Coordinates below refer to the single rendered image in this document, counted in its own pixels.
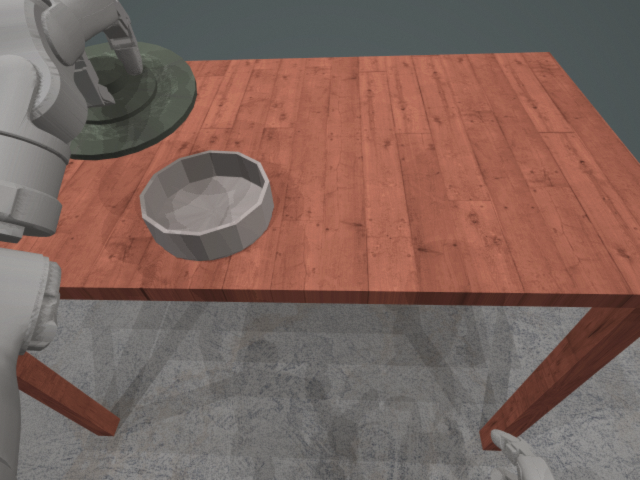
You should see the left robot upper arm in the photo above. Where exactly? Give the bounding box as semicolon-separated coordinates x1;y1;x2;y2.
0;248;61;480

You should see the table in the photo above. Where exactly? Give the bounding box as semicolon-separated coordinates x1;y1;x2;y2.
0;52;640;451

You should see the left robot forearm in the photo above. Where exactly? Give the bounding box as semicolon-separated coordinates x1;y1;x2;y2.
0;0;88;243

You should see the knob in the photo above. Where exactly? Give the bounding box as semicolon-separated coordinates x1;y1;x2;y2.
88;56;129;95

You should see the pot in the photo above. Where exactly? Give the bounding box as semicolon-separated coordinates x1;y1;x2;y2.
139;150;274;261

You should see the robot right hand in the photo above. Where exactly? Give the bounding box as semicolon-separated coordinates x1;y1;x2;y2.
490;429;555;480

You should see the lid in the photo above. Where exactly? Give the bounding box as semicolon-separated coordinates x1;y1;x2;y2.
70;42;197;160

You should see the robot left hand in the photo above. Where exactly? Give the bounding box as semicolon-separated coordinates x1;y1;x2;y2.
60;0;143;108

